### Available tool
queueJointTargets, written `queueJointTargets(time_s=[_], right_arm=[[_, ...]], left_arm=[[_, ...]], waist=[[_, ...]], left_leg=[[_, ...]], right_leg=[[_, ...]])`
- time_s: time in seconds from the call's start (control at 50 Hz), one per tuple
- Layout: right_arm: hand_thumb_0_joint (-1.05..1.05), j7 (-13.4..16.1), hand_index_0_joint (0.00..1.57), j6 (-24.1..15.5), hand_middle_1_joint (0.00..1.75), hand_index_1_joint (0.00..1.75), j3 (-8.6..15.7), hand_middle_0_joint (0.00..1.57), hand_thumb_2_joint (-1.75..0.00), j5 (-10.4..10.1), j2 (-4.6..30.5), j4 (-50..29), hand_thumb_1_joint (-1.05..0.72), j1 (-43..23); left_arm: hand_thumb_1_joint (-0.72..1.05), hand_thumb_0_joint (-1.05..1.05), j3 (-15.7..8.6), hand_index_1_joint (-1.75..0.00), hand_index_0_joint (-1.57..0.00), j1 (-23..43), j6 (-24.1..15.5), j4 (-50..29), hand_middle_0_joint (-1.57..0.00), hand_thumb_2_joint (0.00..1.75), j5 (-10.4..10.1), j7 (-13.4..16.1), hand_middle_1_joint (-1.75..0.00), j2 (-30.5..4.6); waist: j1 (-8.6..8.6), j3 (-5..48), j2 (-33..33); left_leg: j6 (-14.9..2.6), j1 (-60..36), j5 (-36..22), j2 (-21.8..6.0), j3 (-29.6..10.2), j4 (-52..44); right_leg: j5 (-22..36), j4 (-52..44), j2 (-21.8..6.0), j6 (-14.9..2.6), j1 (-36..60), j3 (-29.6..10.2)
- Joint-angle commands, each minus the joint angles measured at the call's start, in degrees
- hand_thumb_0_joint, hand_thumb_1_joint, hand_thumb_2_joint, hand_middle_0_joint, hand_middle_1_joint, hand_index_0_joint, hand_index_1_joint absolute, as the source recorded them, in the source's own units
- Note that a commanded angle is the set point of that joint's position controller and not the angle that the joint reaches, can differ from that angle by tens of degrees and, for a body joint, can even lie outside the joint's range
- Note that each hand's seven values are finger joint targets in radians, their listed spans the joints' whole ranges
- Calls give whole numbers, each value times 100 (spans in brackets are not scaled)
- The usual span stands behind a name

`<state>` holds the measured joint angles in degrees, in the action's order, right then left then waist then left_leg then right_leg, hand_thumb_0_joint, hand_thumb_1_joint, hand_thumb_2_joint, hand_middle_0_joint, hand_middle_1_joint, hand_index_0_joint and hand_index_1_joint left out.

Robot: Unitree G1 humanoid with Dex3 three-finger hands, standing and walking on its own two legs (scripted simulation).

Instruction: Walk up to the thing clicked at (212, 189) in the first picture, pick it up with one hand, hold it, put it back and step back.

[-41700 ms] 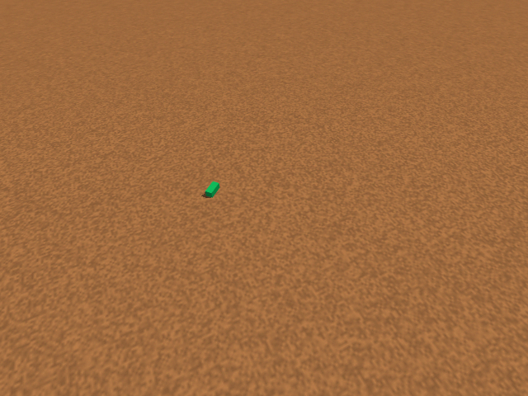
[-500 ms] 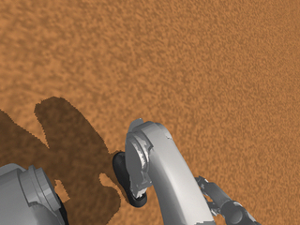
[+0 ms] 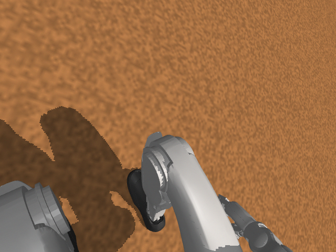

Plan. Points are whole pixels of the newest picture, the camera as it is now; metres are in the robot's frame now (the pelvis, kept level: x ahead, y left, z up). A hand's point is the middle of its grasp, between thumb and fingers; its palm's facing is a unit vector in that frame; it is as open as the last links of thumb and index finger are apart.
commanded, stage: rest palm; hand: left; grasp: from above
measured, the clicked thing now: out of the picture +0.54 +0.46 -0.30
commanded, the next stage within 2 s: none
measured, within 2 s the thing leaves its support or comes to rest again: neither
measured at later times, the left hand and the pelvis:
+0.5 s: hand out of the picture +0.47 +0.40 -0.21, palm faces -0.39 -0.11 -0.91, open 12.4 cm; pelvis +0.00 +0.00 +0.00, yaw +0 degrees
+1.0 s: hand out of the picture +0.46 +0.39 -0.21, palm faces -0.43 -0.12 -0.89, open 12.4 cm; pelvis +0.00 +0.00 +0.00, yaw +0 degrees
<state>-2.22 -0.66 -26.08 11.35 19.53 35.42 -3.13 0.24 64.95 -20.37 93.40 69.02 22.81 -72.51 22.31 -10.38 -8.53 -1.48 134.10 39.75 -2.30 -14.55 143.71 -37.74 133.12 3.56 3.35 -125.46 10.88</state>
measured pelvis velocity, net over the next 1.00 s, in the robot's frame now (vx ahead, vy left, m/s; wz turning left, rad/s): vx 0.00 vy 0.00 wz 0.00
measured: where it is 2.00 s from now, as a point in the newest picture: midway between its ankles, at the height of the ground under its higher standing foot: (113, 232)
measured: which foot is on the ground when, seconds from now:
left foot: down 0.00-1.00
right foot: down 0.00-1.00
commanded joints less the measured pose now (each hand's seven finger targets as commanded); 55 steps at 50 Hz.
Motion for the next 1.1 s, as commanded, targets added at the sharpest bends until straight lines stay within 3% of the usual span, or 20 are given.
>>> queueJointTargets(time_s=[0.0,0.1,0.16,0.28,0.3,0.32,0.52,0.64,0.72,0.76,0.92,1.08], right_arm=[[0,84,20,43,30,30,548,20,-91,41,1941,73,-92,837],[0,97,20,-18,30,30,546,20,-91,52,1937,34,-92,766],[0,108,20,-70,30,30,550,20,-91,68,1947,59,-91,769],[0,129,20,-186,30,30,630,20,-91,12,1946,111,-92,781],[0,127,20,-204,30,30,626,20,-91,8,1959,130,-92,836],[0,128,20,-220,30,30,634,20,-91,-14,1948,137,-92,812],[0,121,20,-257,30,30,650,20,-91,-88,1982,61,-92,884],[0,118,20,-168,30,30,604,20,-91,-81,1949,36,-92,942],[0,111,20,-90,30,30,572,20,-91,-51,1954,28,-92,958],[0,111,20,-45,30,30,529,20,-91,-23,1970,-8,-91,910],[0,113,20,3,30,30,493,20,-90,41,1972,4,-91,823],[0,135,20,-156,30,30,552,20,-90,48,1968,97,-91,833]], left_arm=[[-36,0,-147,-80,-28,1248,-142,-599,-30,82,-99,330,-78,-1573],[-32,0,-60,-78,-31,1211,-153,-546,-33,79,-9,537,-76,-1497],[-31,0,-164,-79,-31,1232,-61,-616,-32,78,36,663,-77,-1591],[-27,0,-82,-75,-34,1267,202,-517,-36,74,-23,753,-73,-1387],[-26,0,-65,-75,-35,1353,238,-605,-36,73,-41,739,-74,-1339],[-24,0,-95,-76,-36,1341,272,-486,-36,71,-124,737,-75,-1337],[-24,0,-90,-76,-36,1348,397,-681,-36,71,-185,332,-76,-1440],[-25,0,-3,-77,-35,1329,266,-747,-35,72,-255,82,-76,-1383],[-25,0,-68,-75,-36,1315,126,-774,-37,72,-285,45,-74,-1482],[-25,0,-84,-75,-35,1337,40,-795,-36,72,-263,47,-74,-1521],[-25,0,-152,-74,-35,1258,-137,-698,-35,73,-145,381,-73,-1613],[-20,0,-156,-72,-38,1310,59,-671,-39,69,-56,712,-71,-1528]], waist=[[301,3815,3483],[264,3791,3457],[253,3829,3637],[259,3879,3523],[352,3830,3570],[300,3789,3535],[301,3867,3523],[334,3830,3416],[288,3805,3396],[346,3807,3493],[273,3900,3546],[299,3899,3584]], left_leg=[[77,-3364,-1595,-210,291,-1451],[64,-3230,-1248,-178,372,-1459],[92,-3371,-1414,-195,361,-1492],[85,-3245,-1323,-174,423,-1436],[92,-3292,-1374,-193,397,-1454],[106,-3155,-1304,-177,400,-1459],[88,-3240,-1403,-181,399,-1466],[50,-3196,-1431,-184,371,-1419],[60,-3275,-1553,-187,331,-1463],[85,-3405,-1641,-217,275,-1487],[78,-3430,-1581,-197,315,-1488],[89,-3336,-1486,-179,403,-1474]], right_leg=[[1550,-1023,150,-431,1758,400],[1365,-1044,185,-466,1750,380],[1479,-1003,155,-460,1689,366],[1458,-1003,163,-472,1631,354],[1499,-1017,144,-458,1602,350],[1456,-998,135,-463,1599,370],[1479,-1042,115,-447,1712,345],[1463,-1058,136,-431,1762,338],[1506,-1057,121,-435,1776,336],[1507,-1059,111,-432,1699,367],[1525,-1013,150,-457,1793,387],[1553,-1032,126,-450,1743,341]])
